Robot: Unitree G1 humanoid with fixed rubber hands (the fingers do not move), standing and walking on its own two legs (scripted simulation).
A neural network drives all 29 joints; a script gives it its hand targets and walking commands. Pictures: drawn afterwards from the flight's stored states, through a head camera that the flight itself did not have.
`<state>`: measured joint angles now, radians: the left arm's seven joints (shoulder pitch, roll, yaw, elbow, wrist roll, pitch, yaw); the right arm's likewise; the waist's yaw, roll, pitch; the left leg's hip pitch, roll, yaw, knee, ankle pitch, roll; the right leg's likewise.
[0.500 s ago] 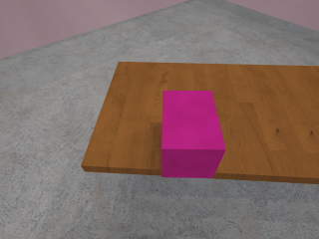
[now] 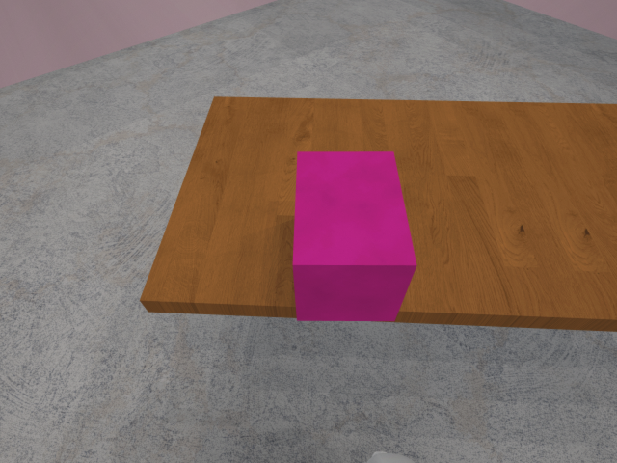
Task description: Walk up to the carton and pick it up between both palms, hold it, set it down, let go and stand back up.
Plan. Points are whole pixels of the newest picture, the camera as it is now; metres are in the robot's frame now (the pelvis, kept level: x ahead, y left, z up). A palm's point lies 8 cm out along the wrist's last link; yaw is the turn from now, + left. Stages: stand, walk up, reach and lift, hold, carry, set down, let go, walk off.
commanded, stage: walk up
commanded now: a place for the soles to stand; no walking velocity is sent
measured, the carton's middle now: (345, 235) +0.48 -0.03 -0.03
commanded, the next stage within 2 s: reach and lift in 1.68 s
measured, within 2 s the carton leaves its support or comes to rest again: neither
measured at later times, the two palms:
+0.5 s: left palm out of the picture -0.01 +0.18 -0.13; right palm out of the picture +0.03 -0.32 -0.13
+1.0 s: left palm out of the picture -0.04 +0.18 -0.13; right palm out of the picture +0.03 -0.32 -0.13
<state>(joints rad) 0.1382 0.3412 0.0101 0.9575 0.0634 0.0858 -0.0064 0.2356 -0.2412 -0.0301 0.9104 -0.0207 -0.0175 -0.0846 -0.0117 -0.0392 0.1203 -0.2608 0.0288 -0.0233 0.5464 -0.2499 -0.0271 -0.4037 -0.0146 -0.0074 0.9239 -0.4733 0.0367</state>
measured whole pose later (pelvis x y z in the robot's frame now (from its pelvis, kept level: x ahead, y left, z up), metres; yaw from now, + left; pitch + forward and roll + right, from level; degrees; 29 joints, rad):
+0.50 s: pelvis -0.05 -0.08 -0.01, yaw +8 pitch -3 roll +1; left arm 0.23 0.24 -0.02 0.87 0.01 0.03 0.00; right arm 0.30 -0.23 -0.02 0.88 -0.01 0.00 -0.01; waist 0.01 -0.01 0.07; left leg -0.22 -0.04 -0.02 0.61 -0.32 0.01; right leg -0.29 -0.08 -0.09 0.66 -0.31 0.00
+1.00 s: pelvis -0.03 -0.08 +0.01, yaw +9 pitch -2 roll +0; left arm 0.28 0.25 -0.05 0.99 0.02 -0.01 0.01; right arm 0.29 -0.23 0.03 1.04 0.00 -0.02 -0.01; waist 0.01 0.00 0.03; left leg -0.16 -0.02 -0.06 0.50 -0.30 0.01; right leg -0.19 -0.05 -0.13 0.48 -0.25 0.00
